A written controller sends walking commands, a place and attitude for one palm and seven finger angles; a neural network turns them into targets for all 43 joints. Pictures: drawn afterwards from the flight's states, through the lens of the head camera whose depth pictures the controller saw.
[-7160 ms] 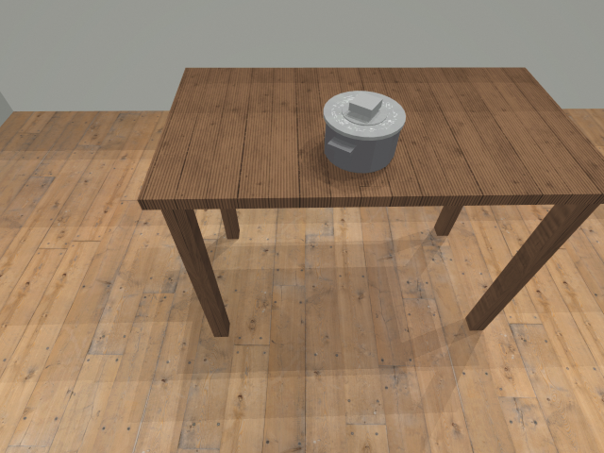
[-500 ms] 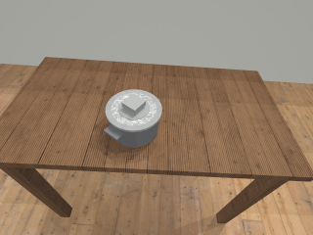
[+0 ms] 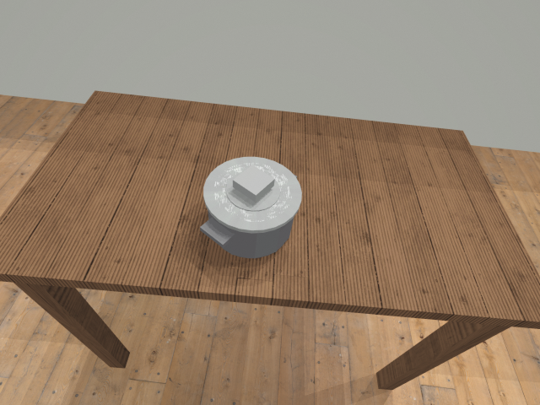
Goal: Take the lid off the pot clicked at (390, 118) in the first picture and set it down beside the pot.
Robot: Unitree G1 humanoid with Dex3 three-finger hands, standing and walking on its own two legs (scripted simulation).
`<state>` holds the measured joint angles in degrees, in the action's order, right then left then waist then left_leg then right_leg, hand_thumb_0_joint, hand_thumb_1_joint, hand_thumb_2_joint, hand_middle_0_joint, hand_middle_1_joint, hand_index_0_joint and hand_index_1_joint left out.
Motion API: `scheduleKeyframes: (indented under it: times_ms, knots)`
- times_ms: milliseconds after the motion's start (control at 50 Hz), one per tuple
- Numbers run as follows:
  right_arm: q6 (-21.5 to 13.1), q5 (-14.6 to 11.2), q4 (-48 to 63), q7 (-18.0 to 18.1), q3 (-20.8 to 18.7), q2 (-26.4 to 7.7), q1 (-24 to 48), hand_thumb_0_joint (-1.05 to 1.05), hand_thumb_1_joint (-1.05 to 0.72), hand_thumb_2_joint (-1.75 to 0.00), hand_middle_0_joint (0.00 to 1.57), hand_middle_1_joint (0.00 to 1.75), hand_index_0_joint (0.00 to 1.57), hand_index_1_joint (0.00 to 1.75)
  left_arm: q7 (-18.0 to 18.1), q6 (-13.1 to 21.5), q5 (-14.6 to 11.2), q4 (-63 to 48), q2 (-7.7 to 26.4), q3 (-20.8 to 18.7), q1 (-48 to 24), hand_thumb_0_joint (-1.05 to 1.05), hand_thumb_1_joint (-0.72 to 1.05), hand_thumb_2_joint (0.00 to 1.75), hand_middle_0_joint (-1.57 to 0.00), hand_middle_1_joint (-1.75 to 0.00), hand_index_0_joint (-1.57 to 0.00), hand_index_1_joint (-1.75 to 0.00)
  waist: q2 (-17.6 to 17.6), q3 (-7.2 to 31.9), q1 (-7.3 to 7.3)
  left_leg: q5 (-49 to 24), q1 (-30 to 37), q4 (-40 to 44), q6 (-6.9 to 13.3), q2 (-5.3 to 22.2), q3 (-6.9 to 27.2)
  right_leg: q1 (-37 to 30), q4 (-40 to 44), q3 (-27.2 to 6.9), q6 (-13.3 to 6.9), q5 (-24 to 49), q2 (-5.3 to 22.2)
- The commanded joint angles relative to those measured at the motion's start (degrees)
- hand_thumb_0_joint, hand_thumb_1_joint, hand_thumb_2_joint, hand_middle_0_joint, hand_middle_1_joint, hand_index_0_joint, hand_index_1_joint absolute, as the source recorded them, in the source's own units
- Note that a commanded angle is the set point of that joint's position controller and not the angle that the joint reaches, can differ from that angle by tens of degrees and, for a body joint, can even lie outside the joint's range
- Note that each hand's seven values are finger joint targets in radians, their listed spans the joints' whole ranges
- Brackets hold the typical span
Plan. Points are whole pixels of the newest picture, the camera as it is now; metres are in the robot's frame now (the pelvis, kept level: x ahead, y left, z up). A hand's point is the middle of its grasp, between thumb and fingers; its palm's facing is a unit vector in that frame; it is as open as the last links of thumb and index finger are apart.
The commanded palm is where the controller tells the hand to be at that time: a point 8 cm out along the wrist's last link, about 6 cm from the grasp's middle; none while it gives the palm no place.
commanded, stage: come to a stop and stand still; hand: left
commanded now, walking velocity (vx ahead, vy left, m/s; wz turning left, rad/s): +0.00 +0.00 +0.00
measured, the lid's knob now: (253, 183) +0.44 +0.07 +0.07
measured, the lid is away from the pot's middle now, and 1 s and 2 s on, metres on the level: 0.00 0.00 0.00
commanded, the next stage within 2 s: look again from close up in 0.28 s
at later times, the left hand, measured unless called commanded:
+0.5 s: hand out of the picture -0.05 +0.17 -0.18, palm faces +0.03 -0.99 -0.13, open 7.4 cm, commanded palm none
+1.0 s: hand out of the picture -0.07 +0.16 -0.18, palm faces +0.03 -1.00 -0.09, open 7.4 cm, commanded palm none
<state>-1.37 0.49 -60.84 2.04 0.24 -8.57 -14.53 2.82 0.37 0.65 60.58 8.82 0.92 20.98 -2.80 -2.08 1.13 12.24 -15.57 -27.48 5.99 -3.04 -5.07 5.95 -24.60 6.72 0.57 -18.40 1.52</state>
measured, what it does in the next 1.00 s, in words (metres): stands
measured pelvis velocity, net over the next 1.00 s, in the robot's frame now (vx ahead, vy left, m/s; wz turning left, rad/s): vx -0.01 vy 0.03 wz -0.01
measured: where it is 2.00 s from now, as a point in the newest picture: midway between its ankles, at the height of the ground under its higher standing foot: outside the picture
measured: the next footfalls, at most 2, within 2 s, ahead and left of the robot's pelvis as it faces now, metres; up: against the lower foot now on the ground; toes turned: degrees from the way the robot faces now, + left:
none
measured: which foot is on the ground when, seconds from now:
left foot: down 0.00-1.00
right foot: down 0.00-1.00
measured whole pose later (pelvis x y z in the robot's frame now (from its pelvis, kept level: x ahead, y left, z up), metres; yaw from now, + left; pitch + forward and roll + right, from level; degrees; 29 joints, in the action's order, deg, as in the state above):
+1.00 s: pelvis -0.01 +0.03 +0.00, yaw -1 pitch +1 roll -1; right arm -1.4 0.4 -65.2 1.8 -0.3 -4.8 -19.2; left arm 2.8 0.8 1.1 64.0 6.1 0.8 23.3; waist -2.7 -1.1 0.8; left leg 9.1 -15.6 -23.3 8.2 -5.0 -6.7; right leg 8.1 -24.2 5.2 1.8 -16.5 3.5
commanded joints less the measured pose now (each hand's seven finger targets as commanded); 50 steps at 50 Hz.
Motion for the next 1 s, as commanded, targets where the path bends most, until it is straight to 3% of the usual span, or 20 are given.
scheduleKeyframes:
  times_ms: [0,100,240,400,420,500,520,600,620,700,720,800,820,900,920,980]
  knots:
    - [-0.8,-0.3,1.4,-0.2,-0.5,-4.8,-4.1,0.00,-0.90,-0.90,0.20,0.30,0.20,0.30,0.2,0.4,0.3,-0.9,3.8,-0.4,6.3,0.00,0.90,0.90,-0.20,-0.30,-0.20,-0.30,4.5,-1.1,-0.45,-6.7,4.0,8.0,-0.8,10.1,12.9,4.9,4.1,-5.8,-2.9,4.9,5.2]
    - [-0.8,-0.3,1.2,-0.3,-0.6,-5.0,-4.1,0.00,-0.90,-0.90,0.20,0.30,0.20,0.30,0.1,0.2,0.5,-0.3,3.7,-0.4,6.9,0.00,0.90,0.90,-0.20,-0.30,-0.20,-0.30,4.8,-2.0,-0.28,-2.3,2.9,10.4,-0.7,10.3,13.7,4.9,4.2,-5.4,-2.6,3.4,4.9]
    - [-0.8,-0.4,0.4,-0.3,-0.7,-4.9,-4.5,0.00,-0.90,-0.90,0.20,0.30,0.20,0.30,0.0,0.3,0.5,0.4,3.4,-0.4,7.5,0.00,0.90,0.90,-0.20,-0.30,-0.20,-0.30,2.6,-2.5,-0.03,-1.4,2.4,10.6,-0.7,10.2,13.5,4.8,4.7,-5.3,-2.4,3.8,5.3]
    - [-0.8,-0.4,-0.7,-0.4,-0.8,-4.2,-6.0,0.00,-0.90,-0.90,0.20,0.30,0.20,0.30,0.0,0.2,0.6,1.3,2.8,-0.4,8.1,0.00,0.90,0.90,-0.20,-0.30,-0.20,-0.30,4.5,-2.6,-0.12,2.2,2.2,12.6,-1.0,10.3,14.1,5.3,4.1,-5.1,-2.4,2.8,5.1]
    - [-0.8,-0.5,-0.9,-0.4,-0.8,-4.0,-5.9,0.00,-0.90,-0.90,0.20,0.30,0.20,0.30,-0.1,0.2,0.6,1.4,3.2,-0.3,8.2,0.00,0.90,0.90,-0.20,-0.30,-0.20,-0.30,2.7,-2.6,0.20,1.1,1.8,12.2,-0.6,10.5,14.3,4.8,4.4,-4.9,-2.4,3.6,5.0]
    - [-0.8,-0.4,-1.5,-0.3,-0.9,-3.9,-6.9,0.00,-0.90,-0.90,0.20,0.30,0.20,0.30,0.0,0.2,0.6,2.0,2.5,-0.3,8.8,0.00,0.90,0.90,-0.20,-0.30,-0.20,-0.30,4.7,-2.1,-0.09,3.6,2.5,13.4,-1.0,10.5,14.5,5.5,3.7,-5.1,-2.4,2.7,4.9]
    - [-0.8,-0.5,-1.6,-0.3,-0.9,-3.4,-7.0,0.00,-0.90,-0.90,0.20,0.30,0.20,0.30,0.0,0.3,0.6,2.0,2.7,-0.3,8.7,0.00,0.90,0.90,-0.20,-0.30,-0.20,-0.30,3.2,-2.5,0.23,2.4,1.6,12.9,-0.6,10.6,14.6,4.8,4.1,-4.8,-2.3,3.6,4.9]
    - [-0.8,-0.4,-2.3,-0.3,-0.9,-3.1,-7.9,0.00,-0.90,-0.90,0.20,0.30,0.20,0.30,0.1,0.3,0.6,2.6,1.8,-0.3,9.3,0.00,0.90,0.90,-0.20,-0.30,-0.20,-0.30,3.7,-2.7,-0.10,4.1,2.1,13.4,-0.9,10.5,14.4,5.8,3.7,-5.1,-2.4,2.9,5.0]
    - [-0.9,-0.6,-2.3,-0.3,-1.0,-2.8,-8.1,0.00,-0.90,-0.90,0.20,0.30,0.20,0.30,0.0,0.4,0.6,2.5,2.0,-0.3,9.2,0.00,0.90,0.90,-0.20,-0.30,-0.20,-0.30,1.7,-2.5,0.07,2.5,1.5,12.9,-0.6,10.5,14.6,4.9,4.0,-4.8,-2.4,3.9,4.9]
    - [-0.8,-0.4,-2.7,-0.2,-1.1,-2.6,-8.5,0.00,-0.90,-0.90,0.20,0.30,0.20,0.30,0.1,0.3,0.6,2.9,1.2,-0.3,9.7,0.00,0.90,0.90,-0.20,-0.30,-0.20,-0.30,4.2,-3.1,-0.18,6.1,1.1,14.0,-0.9,10.4,14.9,6.0,3.4,-5.0,-2.3,2.4,4.7]
    - [-0.8,-0.5,-2.7,-0.2,-1.1,-2.3,-8.5,0.00,-0.90,-0.90,0.20,0.30,0.20,0.30,0.0,0.3,0.7,3.0,1.3,-0.3,9.8,0.00,0.90,0.90,-0.20,-0.30,-0.20,-0.30,2.9,-3.3,0.13,4.7,0.6,13.5,-0.6,10.6,14.8,5.5,3.7,-4.6,-2.4,3.4,4.7]
    - [-0.7,-0.4,-3.1,-0.2,-1.2,-2.0,-9.1,0.00,-0.90,-0.90,0.20,0.30,0.20,0.30,0.1,0.4,0.6,3.4,0.6,-0.3,10.4,0.00,0.90,0.90,-0.20,-0.30,-0.20,-0.30,3.7,-2.9,-0.24,6.9,1.3,13.9,-1.1,10.5,14.7,6.5,3.2,-5.0,-2.4,2.6,4.8]
    - [-0.8,-0.5,-3.1,-0.2,-1.2,-1.8,-9.2,0.00,-0.90,-0.90,0.20,0.30,0.20,0.30,0.0,0.4,0.7,3.3,0.8,-0.2,10.2,0.00,0.90,0.90,-0.20,-0.30,-0.20,-0.30,2.3,-3.2,0.02,5.8,0.5,13.6,-0.9,10.6,14.9,5.8,3.5,-4.9,-2.4,3.5,4.7]
    - [-0.8,-0.4,-3.2,-0.2,-1.3,-1.8,-9.4,0.00,-0.90,-0.90,0.20,0.30,0.20,0.30,0.1,0.4,0.7,3.6,0.2,-0.3,11.0,0.00,0.90,0.90,-0.20,-0.30,-0.20,-0.30,4.5,-3.1,-0.15,8.8,0.6,14.6,-1.5,10.5,15.1,6.7,2.7,-5.1,-2.4,2.3,4.5]
    - [-0.8,-0.5,-3.2,-0.2,-1.3,-1.5,-9.4,0.00,-0.90,-0.90,0.20,0.30,0.20,0.30,0.0,0.4,0.7,3.6,0.3,-0.3,10.8,0.00,0.90,0.90,-0.20,-0.30,-0.20,-0.30,3.2,-3.2,0.06,7.5,-0.2,14.1,-1.2,10.6,15.2,6.0,3.1,-4.8,-2.4,3.1,4.5]
    - [-0.8,-0.4,-3.2,-0.2,-1.4,-1.7,-9.6,0.00,-0.90,-0.90,0.20,0.30,0.20,0.30,0.1,0.5,0.7,3.8,-0.2,-0.3,11.3,0.00,0.90,0.90,-0.20,-0.30,-0.20,-0.30,3.8,-2.8,-0.26,7.7,1.3,14.3,-2.0,10.5,15.0,7.1,2.7,-5.2,-2.4,2.8,4.6]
